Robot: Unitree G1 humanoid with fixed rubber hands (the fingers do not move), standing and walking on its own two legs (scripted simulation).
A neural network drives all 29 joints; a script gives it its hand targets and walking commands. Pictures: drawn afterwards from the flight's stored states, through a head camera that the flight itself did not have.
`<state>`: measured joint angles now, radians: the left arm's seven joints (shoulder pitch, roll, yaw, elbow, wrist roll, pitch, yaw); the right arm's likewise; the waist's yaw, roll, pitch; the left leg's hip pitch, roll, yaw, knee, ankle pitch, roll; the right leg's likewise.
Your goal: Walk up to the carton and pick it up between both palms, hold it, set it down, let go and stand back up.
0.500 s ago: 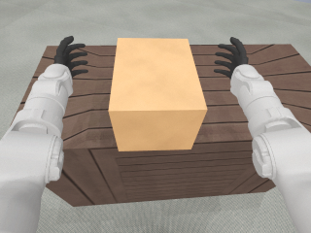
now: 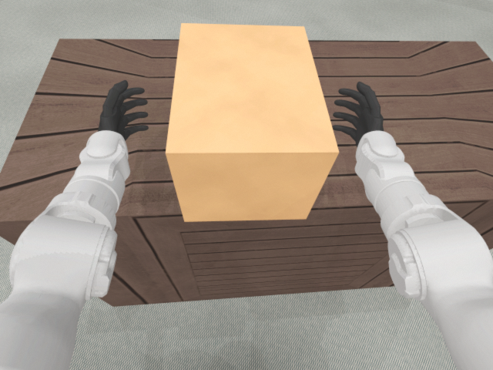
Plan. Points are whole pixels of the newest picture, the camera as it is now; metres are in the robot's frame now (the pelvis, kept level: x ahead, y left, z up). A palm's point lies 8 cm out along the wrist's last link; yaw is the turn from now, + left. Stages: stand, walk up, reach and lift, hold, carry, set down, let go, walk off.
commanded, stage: reach and lift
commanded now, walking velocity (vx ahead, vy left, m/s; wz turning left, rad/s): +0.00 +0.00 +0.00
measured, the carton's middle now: (244, 123) +0.54 +0.01 +0.06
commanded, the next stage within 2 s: none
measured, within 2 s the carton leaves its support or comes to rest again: neither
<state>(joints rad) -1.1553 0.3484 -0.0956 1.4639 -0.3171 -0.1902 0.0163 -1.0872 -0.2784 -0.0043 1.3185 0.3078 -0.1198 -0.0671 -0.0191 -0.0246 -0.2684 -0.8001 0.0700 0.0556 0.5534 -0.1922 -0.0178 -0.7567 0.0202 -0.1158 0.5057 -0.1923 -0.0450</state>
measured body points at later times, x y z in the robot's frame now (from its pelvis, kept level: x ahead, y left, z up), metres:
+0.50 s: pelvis +0.00 +0.01 +0.01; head +0.10 +0.03 +0.45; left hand +0.50 +0.18 +0.10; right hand +0.49 -0.15 +0.10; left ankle +0.02 +0.13 -0.72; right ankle +0.01 -0.09 -0.72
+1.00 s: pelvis +0.01 +0.02 +0.02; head +0.10 +0.02 +0.46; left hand +0.49 +0.17 +0.10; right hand +0.47 -0.15 +0.10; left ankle +0.01 +0.13 -0.72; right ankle +0.01 -0.09 -0.72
